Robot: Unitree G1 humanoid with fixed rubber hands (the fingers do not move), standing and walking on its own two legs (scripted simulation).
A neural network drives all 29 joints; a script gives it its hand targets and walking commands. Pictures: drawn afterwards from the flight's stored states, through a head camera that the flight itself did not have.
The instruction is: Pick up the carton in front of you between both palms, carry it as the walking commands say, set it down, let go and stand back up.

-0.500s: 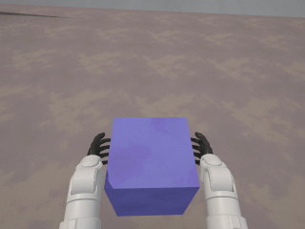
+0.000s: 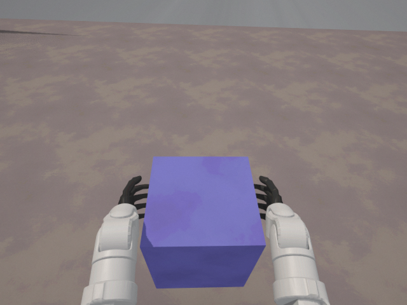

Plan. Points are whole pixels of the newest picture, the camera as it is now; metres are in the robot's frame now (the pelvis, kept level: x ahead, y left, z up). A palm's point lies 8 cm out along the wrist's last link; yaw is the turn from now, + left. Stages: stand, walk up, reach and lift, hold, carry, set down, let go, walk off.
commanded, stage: hold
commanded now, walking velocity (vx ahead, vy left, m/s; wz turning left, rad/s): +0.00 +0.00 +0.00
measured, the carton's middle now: (200, 224) +0.30 +0.00 -0.03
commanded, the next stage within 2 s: set down in 0.52 s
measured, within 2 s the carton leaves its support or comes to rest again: neither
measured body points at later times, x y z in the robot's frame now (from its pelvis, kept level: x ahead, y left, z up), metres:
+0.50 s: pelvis +0.01 +0.00 +0.00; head -0.04 +0.00 +0.45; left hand +0.31 +0.15 +0.04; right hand +0.31 -0.15 +0.04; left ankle +0.04 +0.12 -0.74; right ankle +0.03 -0.12 -0.74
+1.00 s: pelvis +0.00 +0.00 -0.02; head +0.12 +0.00 +0.41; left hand +0.36 +0.16 -0.07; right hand +0.37 -0.14 -0.07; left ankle +0.04 +0.12 -0.74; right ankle +0.03 -0.12 -0.74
